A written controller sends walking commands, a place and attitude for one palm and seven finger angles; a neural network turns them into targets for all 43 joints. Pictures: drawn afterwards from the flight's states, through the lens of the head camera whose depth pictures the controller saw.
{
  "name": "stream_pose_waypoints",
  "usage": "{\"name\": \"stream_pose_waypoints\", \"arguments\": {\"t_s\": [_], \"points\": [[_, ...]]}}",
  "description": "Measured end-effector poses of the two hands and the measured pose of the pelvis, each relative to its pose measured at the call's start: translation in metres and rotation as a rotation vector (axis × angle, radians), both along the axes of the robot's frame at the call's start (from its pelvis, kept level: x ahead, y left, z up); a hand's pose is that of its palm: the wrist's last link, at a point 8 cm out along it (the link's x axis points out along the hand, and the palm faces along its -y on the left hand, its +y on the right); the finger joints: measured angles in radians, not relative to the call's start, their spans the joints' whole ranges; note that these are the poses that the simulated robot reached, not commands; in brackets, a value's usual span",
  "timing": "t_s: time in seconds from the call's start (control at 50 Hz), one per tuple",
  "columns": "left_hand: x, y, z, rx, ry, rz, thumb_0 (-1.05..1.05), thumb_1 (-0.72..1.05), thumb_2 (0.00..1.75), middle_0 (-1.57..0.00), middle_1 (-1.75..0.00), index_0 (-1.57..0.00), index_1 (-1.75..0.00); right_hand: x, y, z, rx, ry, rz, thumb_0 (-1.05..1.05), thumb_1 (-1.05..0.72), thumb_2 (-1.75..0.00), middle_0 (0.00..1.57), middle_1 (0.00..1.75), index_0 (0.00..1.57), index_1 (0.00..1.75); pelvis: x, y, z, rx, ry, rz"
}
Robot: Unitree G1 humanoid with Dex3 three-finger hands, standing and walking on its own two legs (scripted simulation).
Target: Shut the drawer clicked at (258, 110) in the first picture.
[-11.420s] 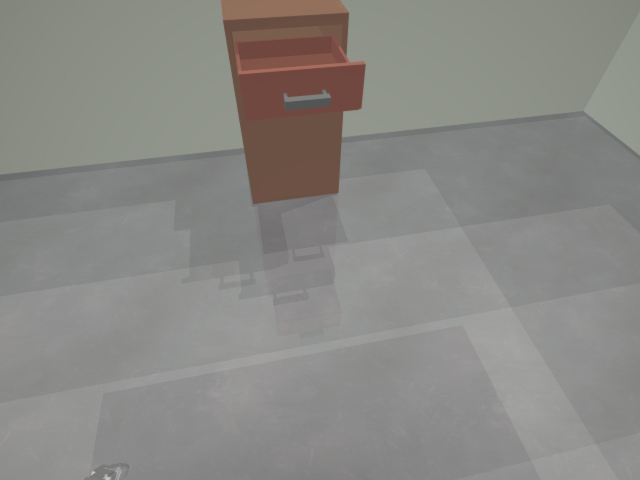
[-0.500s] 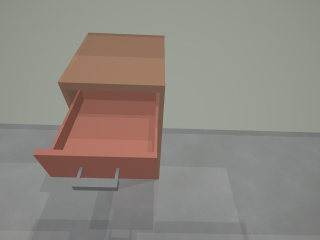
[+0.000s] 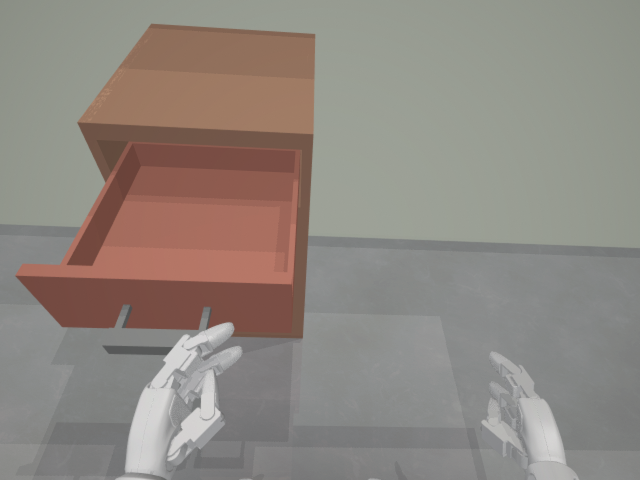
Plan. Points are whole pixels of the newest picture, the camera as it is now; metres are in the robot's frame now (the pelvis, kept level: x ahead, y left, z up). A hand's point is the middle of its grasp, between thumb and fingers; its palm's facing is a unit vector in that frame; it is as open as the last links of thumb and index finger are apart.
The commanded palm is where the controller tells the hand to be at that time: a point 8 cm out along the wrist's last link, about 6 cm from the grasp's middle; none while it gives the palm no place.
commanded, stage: raise the hand and make a fist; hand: left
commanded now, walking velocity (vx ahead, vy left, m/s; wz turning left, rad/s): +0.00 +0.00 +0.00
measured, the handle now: (162, 327) +0.33 +0.24 -0.03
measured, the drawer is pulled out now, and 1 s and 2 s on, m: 0.30 0.30 0.30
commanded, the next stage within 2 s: bring the fist close to the handle in 1.52 s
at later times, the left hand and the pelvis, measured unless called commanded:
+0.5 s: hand (164, 430) +0.18 +0.18 +0.02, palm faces +0.05 -1.00 -0.03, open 3.7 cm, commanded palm +0.12 +0.24 +0.03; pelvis -0.01 -0.02 -0.03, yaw +1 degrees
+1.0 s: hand (123, 444) +0.16 +0.20 +0.06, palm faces +0.06 -1.00 -0.03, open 3.2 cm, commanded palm +0.11 +0.25 +0.06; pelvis +0.00 +0.02 -0.02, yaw +2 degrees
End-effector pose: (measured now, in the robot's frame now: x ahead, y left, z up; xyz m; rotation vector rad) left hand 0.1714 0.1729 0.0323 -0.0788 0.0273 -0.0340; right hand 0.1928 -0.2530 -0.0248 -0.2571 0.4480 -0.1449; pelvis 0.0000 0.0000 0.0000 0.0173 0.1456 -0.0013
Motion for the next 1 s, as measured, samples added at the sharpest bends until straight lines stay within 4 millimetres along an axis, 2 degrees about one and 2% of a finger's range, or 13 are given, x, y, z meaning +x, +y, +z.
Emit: {"name": "stream_pose_waypoints", "arguments": {"t_s": [0.06,0.1,0.18,0.22,0.28,0.38,0.44,0.52,0.6,0.66,0.76,0.9,1.0], "points": [[-0.035,0.011,-0.036,0.051,0.155,0.056,0.01,0.91,0.90,-0.48,-0.59,-0.47,-0.60,0.029,0.001,-0.002,-0.012,-0.019,0.049,0.01,-0.91,-0.90,0.19,0.30,0.20,0.30,-0.002,-0.010,-0.014,-0.001,0.020,0.011],[-0.060,0.029,-0.046,0.099,0.221,0.140,0.01,0.91,0.90,-0.52,-0.63,-0.51,-0.64,0.044,0.006,-0.009,-0.010,-0.023,0.081,0.01,-0.91,-0.90,0.19,0.30,0.20,0.30,-0.002,-0.015,-0.022,-0.007,0.037,0.021],[-0.086,0.064,-0.023,0.201,0.124,0.298,0.02,0.90,0.90,-0.60,-0.72,-0.59,-0.72,0.059,0.021,-0.035,0.024,-0.009,0.134,0.01,-0.90,-0.90,0.19,0.30,0.20,0.30,-0.005,-0.023,-0.036,-0.033,0.069,0.050],[-0.082,0.070,-0.003,0.231,0.009,0.301,0.02,0.90,0.90,-0.63,-0.76,-0.63,-0.77,0.056,0.030,-0.052,0.048,0.008,0.160,0.01,-0.90,-0.90,0.19,0.30,0.20,0.30,-0.008,-0.025,-0.041,-0.047,0.078,0.064],[-0.059,0.060,0.013,0.223,-0.120,0.191,0.02,0.90,0.90,-0.69,-0.83,-0.68,-0.83,0.041,0.039,-0.076,0.093,0.046,0.168,0.01,-0.90,-0.90,0.20,0.30,0.20,0.30,-0.014,-0.026,-0.047,-0.056,0.090,0.072],[-0.015,0.034,-0.011,0.130,0.041,-0.077,0.01,0.90,0.90,-0.79,-0.93,-0.78,-0.94,-0.004,0.033,-0.095,0.155,0.147,0.057,0.01,-0.90,-0.90,0.20,0.30,0.20,0.30,-0.016,-0.025,-0.043,-0.039,0.097,0.057],[-0.008,0.038,-0.017,0.098,0.165,-0.056,0.01,0.90,0.90,-0.85,-1.00,-0.85,-1.00,-0.030,0.018,-0.093,0.151,0.207,-0.044,0.02,-0.90,-0.90,0.20,0.30,0.20,0.30,-0.012,-0.023,-0.034,-0.027,0.085,0.041],[-0.022,0.062,0.002,0.124,0.146,0.125,0.02,0.90,0.90,-0.93,-1.08,-0.92,-1.09,-0.054,-0.003,-0.083,0.109,0.257,-0.139,0.02,-0.90,-0.90,0.20,0.30,0.20,0.30,-0.005,-0.019,-0.023,-0.022,0.069,0.027],[-0.043,0.081,0.019,0.193,0.077,0.194,0.02,0.90,0.90,-1.01,-1.17,-1.00,-1.18,-0.056,-0.013,-0.076,0.054,0.266,-0.142,0.02,-0.90,-0.90,0.20,0.30,0.20,0.30,-0.004,-0.013,-0.020,-0.030,0.067,0.038],[-0.053,0.079,0.012,0.173,0.083,0.140,0.01,0.90,0.90,-1.07,-1.24,-1.06,-1.24,-0.046,-0.012,-0.069,0.026,0.225,-0.115,0.02,-0.90,-0.90,0.19,0.30,0.20,0.30,-0.006,-0.006,-0.022,-0.040,0.071,0.045],[-0.052,0.065,0.001,0.115,0.095,0.028,0.02,0.90,0.90,-1.17,-1.35,-1.16,-1.35,-0.019,0.008,-0.053,0.011,0.114,-0.055,0.02,-0.90,-0.90,0.19,0.30,0.19,0.30,-0.009,0.005,-0.024,-0.052,0.071,0.045],[-0.038,0.080,0.028,0.124,-0.019,0.112,0.02,0.90,0.90,-1.31,-1.49,-1.30,-1.50,0.011,0.054,-0.036,0.071,0.033,0.031,0.02,-0.90,-0.90,0.19,0.30,0.20,0.30,-0.005,0.016,-0.021,-0.063,0.050,0.048],[-0.039,0.080,0.026,0.112,0.053,0.094,0.01,0.90,0.90,-1.36,-1.55,-1.36,-1.56,0.021,0.080,-0.028,0.109,0.021,0.083,0.01,-0.90,-0.90,0.20,0.30,0.20,0.30,0.001,0.024,-0.015,-0.070,0.039,0.051]]}}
